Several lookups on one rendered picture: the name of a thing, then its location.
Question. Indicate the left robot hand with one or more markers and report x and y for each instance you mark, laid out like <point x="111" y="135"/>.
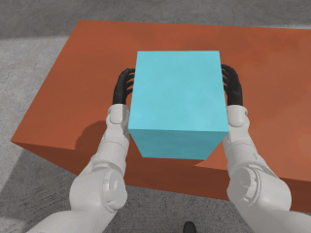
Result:
<point x="121" y="89"/>

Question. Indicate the robot right upper arm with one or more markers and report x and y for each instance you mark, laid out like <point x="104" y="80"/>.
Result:
<point x="264" y="202"/>

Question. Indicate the left robot forearm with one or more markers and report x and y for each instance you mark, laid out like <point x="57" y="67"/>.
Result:
<point x="113" y="147"/>

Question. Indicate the right robot hand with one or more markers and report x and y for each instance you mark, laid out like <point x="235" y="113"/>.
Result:
<point x="233" y="88"/>

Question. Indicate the right robot foot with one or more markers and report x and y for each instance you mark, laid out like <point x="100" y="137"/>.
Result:
<point x="189" y="227"/>

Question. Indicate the robot left upper arm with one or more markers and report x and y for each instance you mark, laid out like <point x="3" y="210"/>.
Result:
<point x="95" y="198"/>

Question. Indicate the right robot forearm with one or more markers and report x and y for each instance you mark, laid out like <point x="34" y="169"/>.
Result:
<point x="239" y="148"/>

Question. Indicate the pedestal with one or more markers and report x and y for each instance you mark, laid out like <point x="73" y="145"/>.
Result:
<point x="67" y="118"/>

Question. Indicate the carton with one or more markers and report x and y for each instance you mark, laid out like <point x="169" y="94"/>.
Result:
<point x="178" y="105"/>

